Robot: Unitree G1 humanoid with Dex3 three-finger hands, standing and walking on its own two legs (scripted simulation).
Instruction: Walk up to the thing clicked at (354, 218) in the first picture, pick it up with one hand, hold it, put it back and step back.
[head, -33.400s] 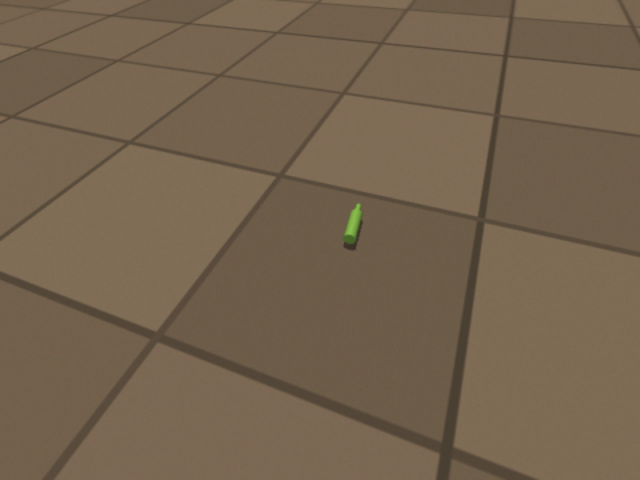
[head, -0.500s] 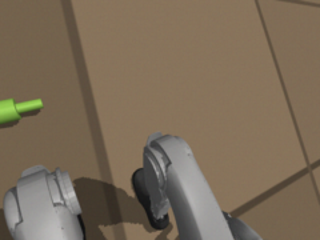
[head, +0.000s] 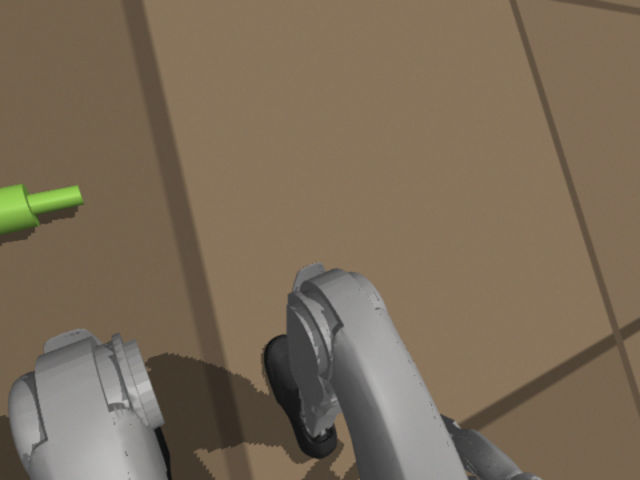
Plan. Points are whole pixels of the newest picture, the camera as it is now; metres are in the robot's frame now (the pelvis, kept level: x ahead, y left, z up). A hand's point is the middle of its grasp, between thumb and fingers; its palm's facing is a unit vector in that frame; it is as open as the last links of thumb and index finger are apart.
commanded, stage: open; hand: left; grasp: from above
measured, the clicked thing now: out of the picture +0.47 +0.30 -0.28
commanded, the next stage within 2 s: withdraw in 0.16 s
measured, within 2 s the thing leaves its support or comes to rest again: neither
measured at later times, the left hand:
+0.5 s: hand out of the picture +0.45 +0.33 -0.22, palm faces -0.34 -0.14 -0.93, open 13.9 cm
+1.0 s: hand out of the picture +0.42 +0.33 -0.06, palm faces -0.50 -0.15 -0.85, open 14.0 cm
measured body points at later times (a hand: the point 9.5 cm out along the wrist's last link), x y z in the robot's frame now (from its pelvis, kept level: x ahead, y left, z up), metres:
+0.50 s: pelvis +0.00 +0.00 +0.00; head +0.26 +0.12 +0.35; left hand +0.46 +0.33 -0.17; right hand +0.07 -0.25 -0.06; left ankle +0.06 +0.13 -0.27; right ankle +0.11 -0.11 -0.27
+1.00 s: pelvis -0.01 -0.01 +0.07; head +0.20 +0.08 +0.45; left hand +0.44 +0.33 -0.02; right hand +0.10 -0.27 -0.04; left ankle +0.06 +0.13 -0.27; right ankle +0.11 -0.11 -0.27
